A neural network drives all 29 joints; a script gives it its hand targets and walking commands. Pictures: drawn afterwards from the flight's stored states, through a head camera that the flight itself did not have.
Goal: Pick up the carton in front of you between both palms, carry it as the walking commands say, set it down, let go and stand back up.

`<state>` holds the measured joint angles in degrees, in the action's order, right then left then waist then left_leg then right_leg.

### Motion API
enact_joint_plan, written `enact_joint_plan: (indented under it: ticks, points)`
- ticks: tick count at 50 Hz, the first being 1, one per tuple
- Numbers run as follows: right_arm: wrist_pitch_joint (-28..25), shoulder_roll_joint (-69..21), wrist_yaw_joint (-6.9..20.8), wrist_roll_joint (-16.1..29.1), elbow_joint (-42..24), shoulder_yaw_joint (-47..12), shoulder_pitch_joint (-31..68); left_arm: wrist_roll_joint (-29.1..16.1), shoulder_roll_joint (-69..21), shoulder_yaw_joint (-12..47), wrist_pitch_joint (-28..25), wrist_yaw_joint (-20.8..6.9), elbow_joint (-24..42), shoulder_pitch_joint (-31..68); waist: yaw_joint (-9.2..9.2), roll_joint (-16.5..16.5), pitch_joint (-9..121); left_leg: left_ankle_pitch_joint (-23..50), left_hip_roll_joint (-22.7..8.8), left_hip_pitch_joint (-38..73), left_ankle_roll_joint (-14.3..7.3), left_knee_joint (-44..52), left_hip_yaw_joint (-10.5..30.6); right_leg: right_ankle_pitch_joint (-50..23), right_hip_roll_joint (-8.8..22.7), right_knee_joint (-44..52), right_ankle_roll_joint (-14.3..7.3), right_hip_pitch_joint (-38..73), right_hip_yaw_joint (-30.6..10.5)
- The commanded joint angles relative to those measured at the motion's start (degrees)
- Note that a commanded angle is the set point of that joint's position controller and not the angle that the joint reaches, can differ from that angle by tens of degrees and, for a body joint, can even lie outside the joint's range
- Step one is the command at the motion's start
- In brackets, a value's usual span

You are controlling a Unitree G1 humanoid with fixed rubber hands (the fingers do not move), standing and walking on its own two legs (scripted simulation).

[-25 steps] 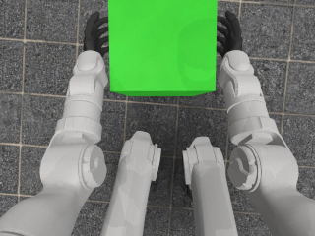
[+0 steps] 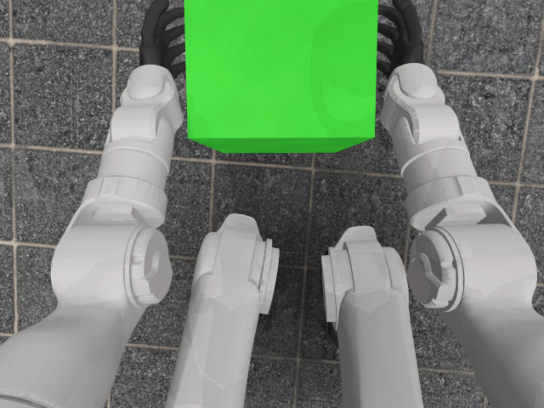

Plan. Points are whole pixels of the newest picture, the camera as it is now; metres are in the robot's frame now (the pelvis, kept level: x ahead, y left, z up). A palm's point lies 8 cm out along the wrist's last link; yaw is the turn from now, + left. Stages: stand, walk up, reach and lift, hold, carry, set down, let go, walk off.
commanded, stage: set down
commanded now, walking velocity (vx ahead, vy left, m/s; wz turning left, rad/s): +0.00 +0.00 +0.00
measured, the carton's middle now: (279, 78) +0.52 +0.05 -0.23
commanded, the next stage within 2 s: none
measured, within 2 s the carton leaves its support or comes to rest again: rests again in 0.20 s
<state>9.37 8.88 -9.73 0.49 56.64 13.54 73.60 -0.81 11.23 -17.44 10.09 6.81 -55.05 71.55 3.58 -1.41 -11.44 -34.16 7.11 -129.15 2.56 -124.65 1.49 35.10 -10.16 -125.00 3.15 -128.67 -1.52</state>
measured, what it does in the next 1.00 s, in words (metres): stands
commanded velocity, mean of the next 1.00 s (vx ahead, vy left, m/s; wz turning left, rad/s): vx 0.00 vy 0.00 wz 0.00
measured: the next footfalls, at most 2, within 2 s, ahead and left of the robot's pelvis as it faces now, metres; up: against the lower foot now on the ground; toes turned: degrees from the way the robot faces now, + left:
none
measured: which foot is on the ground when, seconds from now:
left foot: down 0.00-1.00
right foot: down 0.00-1.00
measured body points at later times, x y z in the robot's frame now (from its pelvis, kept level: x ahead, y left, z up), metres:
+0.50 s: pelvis -0.01 +0.00 -0.01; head +0.34 +0.02 +0.27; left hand +0.50 +0.20 -0.18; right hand +0.53 -0.11 -0.18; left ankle +0.10 +0.11 -0.34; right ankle +0.10 -0.11 -0.34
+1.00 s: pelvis -0.01 +0.00 -0.02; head +0.35 +0.01 +0.24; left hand +0.49 +0.24 -0.20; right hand +0.53 -0.15 -0.20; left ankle +0.10 +0.11 -0.34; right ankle +0.10 -0.11 -0.34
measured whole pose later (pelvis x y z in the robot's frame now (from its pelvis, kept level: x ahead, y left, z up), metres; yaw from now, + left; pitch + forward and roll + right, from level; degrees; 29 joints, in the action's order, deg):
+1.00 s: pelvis -0.01 +0.00 -0.02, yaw +1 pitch +34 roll +0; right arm 2.3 18.8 -5.9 6.9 66.1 6.7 78.9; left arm -7.4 20.2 -12.9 0.4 3.7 -67.5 76.6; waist 3.0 -0.6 -22.0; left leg -33.1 3.1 -128.2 0.3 -127.6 -0.8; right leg 34.6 -5.7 -128.4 1.0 -127.6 0.4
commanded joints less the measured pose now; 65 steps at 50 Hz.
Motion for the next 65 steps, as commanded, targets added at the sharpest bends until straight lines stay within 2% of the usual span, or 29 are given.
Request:
enact_joint_plan:
  ticks: [1,13,29,35,37,39,40,42,43,45,49,54,57,61,65]
  points:
    - [-2.0,-52.25,13.84,2.78,-6.58,-18.19,34.14,-3.43,-50.93,19.72,-1.67,-16.05,7.28,35.44,2.09,-1.47,59.11,21.81,0.64,28.46,-1.2,9.26,-3.38,-18.5,-0.21,8.76,-2.43,24.91,3.4]
    - [-3.33,-47.89,14.75,2.38,-3.35,-16.16,35.93,-2.49,-46.05,17.68,-3.46,-16.42,5.04,37.33,2.58,-1.49,52.41,21.39,-0.07,25.28,-2.08,7.8,-2.99,-18.17,0.15,7.29,-3.22,22.24,2.9]
    - [-2.18,-37.84,16.54,-4.23,4.6,-6.96,30.51,4.18,-37.37,8.72,-2.31,-17.49,-2.83,32.07,1.02,-1.06,38.32,12.51,-0.55,17.98,-3.52,8.42,-1.49,-10.36,0.93,7.98,-4.23,15.27,2.04]
    - [-2.31,-33.52,16.29,-5.5,5.45,-5.33,28.9,5.13,-32.9,6.84,-2.59,-16.98,-4.08,30.42,0.7,-1.13,36.73,11.51,-1.06,17.69,-3.2,8.26,-1.48,-9.81,1.55,7.98,-3.89,16.15,1.76]
    - [-2.72,-30.38,15.61,-5.56,5.69,-4.98,28.67,5.04,-29.97,6.23,-3.09,-16.27,-4.59,29.94,0.71,-1.19,37.03,11.41,-1.47,18.43,-2.74,7.99,-1.81,-9.89,1.93,7.9,-3.47,17.43,1.76]
    - [-3.48,-22.1,13.8,-5.71,5.71,-3.48,26.89,4.73,-22.02,3.98,-4.03,-14.44,-5.8,27.72,0.41,-1.24,38.04,11.36,-2.06,19.71,-2.05,7.65,-2.29,-9.96,2.52,7.8,-2.78,19.47,2.0]
    - [-4.22,-10.19,11.26,-5.93,6.7,-0.84,22.93,5.03,-10.0,0.43,-5.05,-11.53,-7.01,22.98,0.51,-1.24,38.7,11.22,-2.71,21.14,-1.55,7.72,-2.58,-9.89,3.26,7.79,-2.09,20.26,2.11]
    - [-5.84,9.15,6.1,-3.77,5.49,0.29,18.57,3.37,10.17,-2.18,-7.64,-6.13,-7.7,17.03,0.9,-0.44,41.41,12.28,-3.9,24.14,-1.06,7.76,-2.68,-10.3,4.71,7.86,-1.13,22.96,2.05]
    - [-6.53,13.49,4.41,-1.85,5.63,0.05,18.47,1.64,14.36,-1.6,-8.64,-4.2,-7.83,16.66,1.22,-0.1,42.84,13.23,-4.34,25.23,-1.01,7.66,-2.57,-10.97,5.15,7.6,-0.92,23.32,1.82]
    - [-7.39,15.02,3.44,2.46,5.7,-3.11,19.76,-2.47,16.27,0.54,-9.89,-2.78,-8.3,18.08,1.62,-0.35,45.64,15.71,-4.9,26.67,-0.97,7.16,-2.03,-13.06,5.9,6.84,-0.95,24.32,1.14]
    - [-8.74,14.07,3.72,8.92,3.11,-9.08,20.28,-9.06,16.66,6.3,-11.64,-2.85,-6.33,19.05,1.86,-1.12,51.1,21.63,-5.79,27.92,-1.22,5.96,-0.81,-18.13,6.96,5.29,-1.27,26.16,0.7]
    - [-8.53,16.07,3.31,12.18,-2.87,-10.95,18.18,-14.18,17.8,9.86,-11.48,-2.56,-1.76,16.77,1.22,-0.67,63.54,26.54,-6.06,35.26,-1.39,5.99,-0.72,-21.4,7.27,4.81,-1.78,31.75,1.69]
    - [-7.57,17.04,2.55,11.75,-6.59,-10.17,15.84,-14.94,18.77,9.77,-10.38,-1.83,2.1,13.89,1.24,-0.92,72.12,27.17,-5.66,40.64,-1.51,7.15,-1.43,-21.36,6.8,5.85,-2.05,36.0,2.72]
    - [-5.09,16.49,1.54,10.23,-13.41,-8.47,13.57,-12.98,18.5,7.95,-7.49,-1.23,10.05,11.16,1.32,-0.29,80.09,25.71,-4.52,46.44,-1.77,11.09,-2.94,-19.16,5.56,9.72,-2.59,39.18,3.91]
    - [-2.46,15.31,1.72,7.4,-12.35,-5.04,10.28,-9.79,15.77,5.81,-4.56,-1.34,11.02,8.42,0.43,0.44,71.61,20.56,-3.9,42.79,-1.78,16.31,-3.35,-14.45,5.24,15.14,-2.74,35.13,4.15]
